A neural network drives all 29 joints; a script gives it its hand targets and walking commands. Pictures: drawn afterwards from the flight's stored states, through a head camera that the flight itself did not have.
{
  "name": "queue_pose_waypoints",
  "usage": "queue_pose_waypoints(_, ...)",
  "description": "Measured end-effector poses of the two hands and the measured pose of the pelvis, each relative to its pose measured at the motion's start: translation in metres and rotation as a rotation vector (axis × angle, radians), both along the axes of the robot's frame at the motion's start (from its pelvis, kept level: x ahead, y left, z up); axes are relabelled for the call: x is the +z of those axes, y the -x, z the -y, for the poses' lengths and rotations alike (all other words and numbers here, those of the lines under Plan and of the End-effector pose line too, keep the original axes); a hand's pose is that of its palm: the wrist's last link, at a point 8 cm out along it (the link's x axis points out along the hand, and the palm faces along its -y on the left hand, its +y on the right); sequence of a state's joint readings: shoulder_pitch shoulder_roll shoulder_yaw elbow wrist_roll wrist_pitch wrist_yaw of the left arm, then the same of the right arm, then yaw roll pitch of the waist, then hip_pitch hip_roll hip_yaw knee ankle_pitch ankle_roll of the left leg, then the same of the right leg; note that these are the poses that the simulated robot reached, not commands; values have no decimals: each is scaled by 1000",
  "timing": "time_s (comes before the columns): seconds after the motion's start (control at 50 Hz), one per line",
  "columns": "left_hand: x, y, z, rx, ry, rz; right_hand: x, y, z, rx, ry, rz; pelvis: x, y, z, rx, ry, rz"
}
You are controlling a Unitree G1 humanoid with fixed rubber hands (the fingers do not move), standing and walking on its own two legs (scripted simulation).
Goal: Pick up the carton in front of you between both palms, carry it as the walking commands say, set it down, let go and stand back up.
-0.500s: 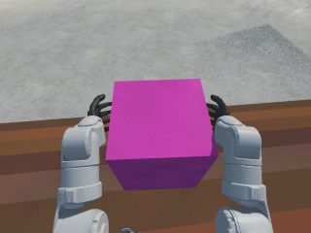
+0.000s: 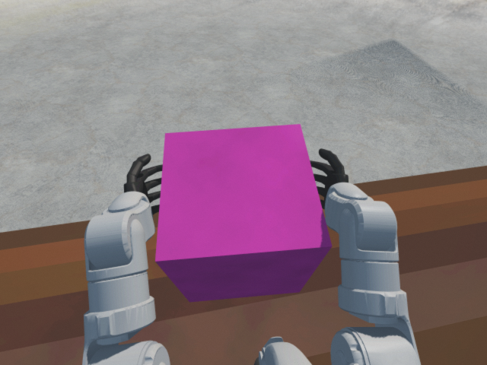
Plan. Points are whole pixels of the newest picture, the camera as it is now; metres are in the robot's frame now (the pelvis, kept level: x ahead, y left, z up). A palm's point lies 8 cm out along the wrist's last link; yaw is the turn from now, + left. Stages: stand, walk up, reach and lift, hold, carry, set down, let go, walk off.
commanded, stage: carry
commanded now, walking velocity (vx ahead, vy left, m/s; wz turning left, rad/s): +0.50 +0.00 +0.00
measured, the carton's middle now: (239, 221) +0.34 -0.03 +0.06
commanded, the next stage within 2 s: none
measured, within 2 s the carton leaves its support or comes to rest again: neither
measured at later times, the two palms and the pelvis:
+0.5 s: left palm (198, 171) +0.70 +0.05 -0.16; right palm (293, 171) +0.68 -0.25 -0.17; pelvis +0.36 -0.09 -0.25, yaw -3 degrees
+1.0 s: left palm (220, 146) +1.08 -0.04 -0.39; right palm (283, 141) +1.09 -0.34 -0.39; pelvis +0.77 -0.19 -0.48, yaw -6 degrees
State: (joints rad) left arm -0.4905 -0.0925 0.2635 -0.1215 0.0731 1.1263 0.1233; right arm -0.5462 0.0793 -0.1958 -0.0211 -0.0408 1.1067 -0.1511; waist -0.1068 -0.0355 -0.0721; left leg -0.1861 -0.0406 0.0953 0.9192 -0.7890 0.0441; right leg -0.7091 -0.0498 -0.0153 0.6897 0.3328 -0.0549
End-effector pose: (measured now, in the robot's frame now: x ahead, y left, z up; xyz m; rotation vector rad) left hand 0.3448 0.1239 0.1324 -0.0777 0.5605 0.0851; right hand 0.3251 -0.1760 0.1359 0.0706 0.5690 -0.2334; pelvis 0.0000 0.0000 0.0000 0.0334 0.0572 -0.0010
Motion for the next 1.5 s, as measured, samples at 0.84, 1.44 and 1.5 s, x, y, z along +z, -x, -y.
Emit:
queue_pose_waypoints(0.84,-444,-614,161,-28,-3,-37,-438,-610,161,-46,-34,-42,-393,-625,139,-64,-16,41)
queue_pose_waypoints(1.44,-708,-1108,228,-78,-30,-21,-711,-1088,226,-66,-19,-19,-661,-1126,204,-49,62,43)
queue_pose_waypoints(1.5,-742,-1154,230,-59,-17,-87,-743,-1136,229,-59,-22,-83,-680,-1169,207,-51,29,41)
